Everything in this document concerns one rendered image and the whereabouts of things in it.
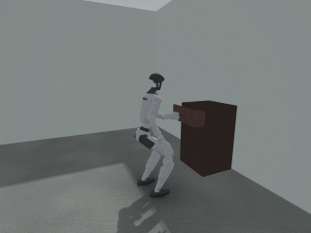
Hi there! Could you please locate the robot left forearm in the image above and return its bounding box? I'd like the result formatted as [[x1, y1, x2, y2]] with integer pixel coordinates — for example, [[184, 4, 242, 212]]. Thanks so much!
[[156, 112, 171, 120]]

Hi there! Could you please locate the robot right hand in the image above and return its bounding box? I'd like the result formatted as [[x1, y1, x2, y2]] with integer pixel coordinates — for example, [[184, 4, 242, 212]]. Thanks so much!
[[160, 141, 174, 160]]

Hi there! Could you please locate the humanoid robot torso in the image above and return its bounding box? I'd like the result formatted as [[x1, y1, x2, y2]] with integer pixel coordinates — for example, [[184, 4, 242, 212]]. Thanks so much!
[[135, 92, 160, 144]]

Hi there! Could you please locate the robot right thigh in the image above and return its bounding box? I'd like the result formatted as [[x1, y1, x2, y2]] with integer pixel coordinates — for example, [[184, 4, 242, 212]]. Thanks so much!
[[141, 135, 173, 166]]

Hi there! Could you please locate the drawer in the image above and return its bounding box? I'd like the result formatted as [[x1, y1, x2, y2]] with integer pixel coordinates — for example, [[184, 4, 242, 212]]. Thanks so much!
[[173, 104, 206, 128]]

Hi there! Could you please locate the cabinet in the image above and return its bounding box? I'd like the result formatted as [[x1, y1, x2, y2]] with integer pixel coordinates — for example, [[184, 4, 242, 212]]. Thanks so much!
[[180, 100, 237, 177]]

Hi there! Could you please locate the robot right forearm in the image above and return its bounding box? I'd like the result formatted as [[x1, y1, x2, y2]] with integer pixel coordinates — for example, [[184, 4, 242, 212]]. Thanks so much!
[[149, 116, 165, 144]]

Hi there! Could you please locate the robot left hand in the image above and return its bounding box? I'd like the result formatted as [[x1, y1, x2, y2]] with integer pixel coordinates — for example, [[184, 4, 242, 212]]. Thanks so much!
[[170, 112, 180, 120]]

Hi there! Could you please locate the right robot upper arm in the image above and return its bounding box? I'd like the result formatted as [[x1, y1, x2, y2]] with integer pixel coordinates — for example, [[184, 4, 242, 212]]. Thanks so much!
[[146, 94, 162, 123]]

